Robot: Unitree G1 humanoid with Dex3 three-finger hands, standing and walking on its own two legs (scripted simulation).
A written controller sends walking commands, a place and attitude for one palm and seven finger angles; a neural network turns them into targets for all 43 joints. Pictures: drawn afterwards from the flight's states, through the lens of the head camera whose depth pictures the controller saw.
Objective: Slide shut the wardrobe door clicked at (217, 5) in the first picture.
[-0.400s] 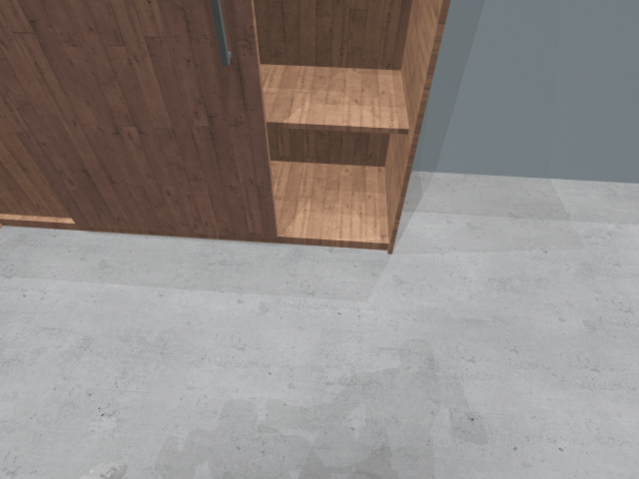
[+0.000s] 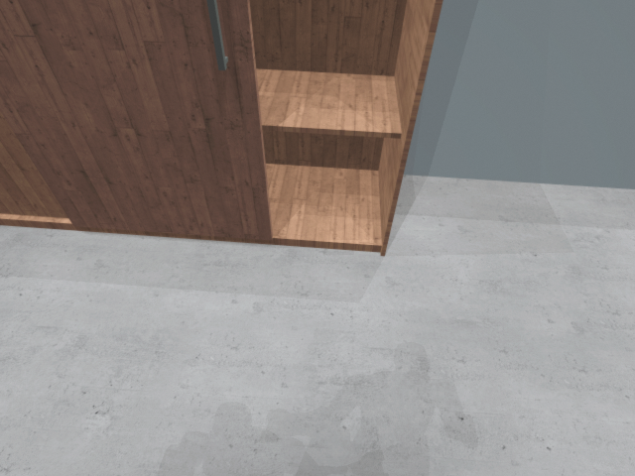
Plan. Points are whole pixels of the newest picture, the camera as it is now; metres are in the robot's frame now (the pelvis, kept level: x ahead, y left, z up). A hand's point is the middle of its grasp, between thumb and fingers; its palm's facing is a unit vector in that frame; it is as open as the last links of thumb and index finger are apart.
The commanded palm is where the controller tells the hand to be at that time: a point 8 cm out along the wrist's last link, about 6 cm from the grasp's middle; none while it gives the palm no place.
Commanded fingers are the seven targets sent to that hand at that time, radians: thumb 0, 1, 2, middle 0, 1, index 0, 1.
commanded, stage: stand and wait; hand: left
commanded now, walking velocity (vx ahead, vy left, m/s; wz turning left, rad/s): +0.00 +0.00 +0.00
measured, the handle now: (214, 6) +1.10 +0.33 +0.16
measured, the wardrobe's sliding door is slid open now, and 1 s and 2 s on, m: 0.46 0.46 0.46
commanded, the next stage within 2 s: look at it before walking up in 0.42 s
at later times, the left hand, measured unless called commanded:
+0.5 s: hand out of the picture +0.06 +0.24 -0.15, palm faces -0.03 -0.94 -0.34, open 7.4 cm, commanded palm none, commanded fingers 0.00 0.90 0.90 -0.20 -0.30 -0.20 -0.30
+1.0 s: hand out of the picture +0.06 +0.24 -0.15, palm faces -0.03 -0.94 -0.34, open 7.4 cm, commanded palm none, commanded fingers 0.00 0.90 0.90 -0.20 -0.30 -0.20 -0.30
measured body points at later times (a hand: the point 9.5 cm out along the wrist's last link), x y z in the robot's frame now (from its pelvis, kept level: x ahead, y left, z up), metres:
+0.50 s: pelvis -0.01 +0.00 +0.00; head -0.02 -0.01 +0.45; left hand +0.06 +0.29 -0.13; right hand +0.05 -0.30 -0.13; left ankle +0.00 +0.13 -0.74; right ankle +0.00 -0.11 -0.74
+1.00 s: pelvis -0.01 +0.00 +0.00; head -0.01 +0.00 +0.45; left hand +0.06 +0.29 -0.13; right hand +0.06 -0.30 -0.13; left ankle +0.00 +0.13 -0.74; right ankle +0.00 -0.11 -0.74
